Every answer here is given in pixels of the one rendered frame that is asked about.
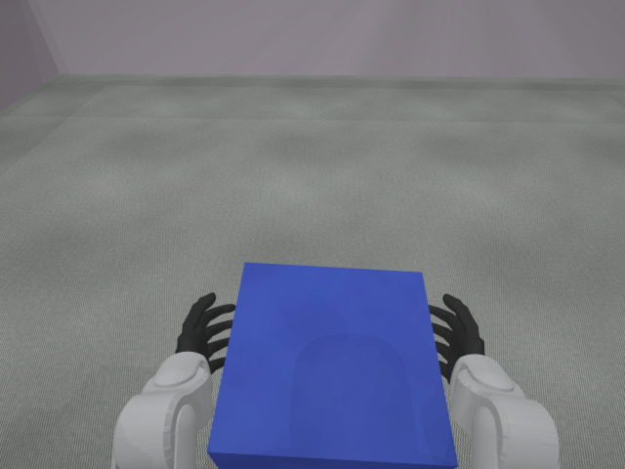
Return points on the left robot hand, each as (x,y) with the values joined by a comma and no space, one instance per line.
(195,334)

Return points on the right robot hand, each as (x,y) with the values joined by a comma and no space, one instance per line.
(463,339)

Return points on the robot left forearm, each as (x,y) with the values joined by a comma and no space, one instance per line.
(157,429)

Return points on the carton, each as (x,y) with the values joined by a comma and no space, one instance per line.
(331,368)

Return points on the robot right forearm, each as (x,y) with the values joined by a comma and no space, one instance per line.
(507,430)

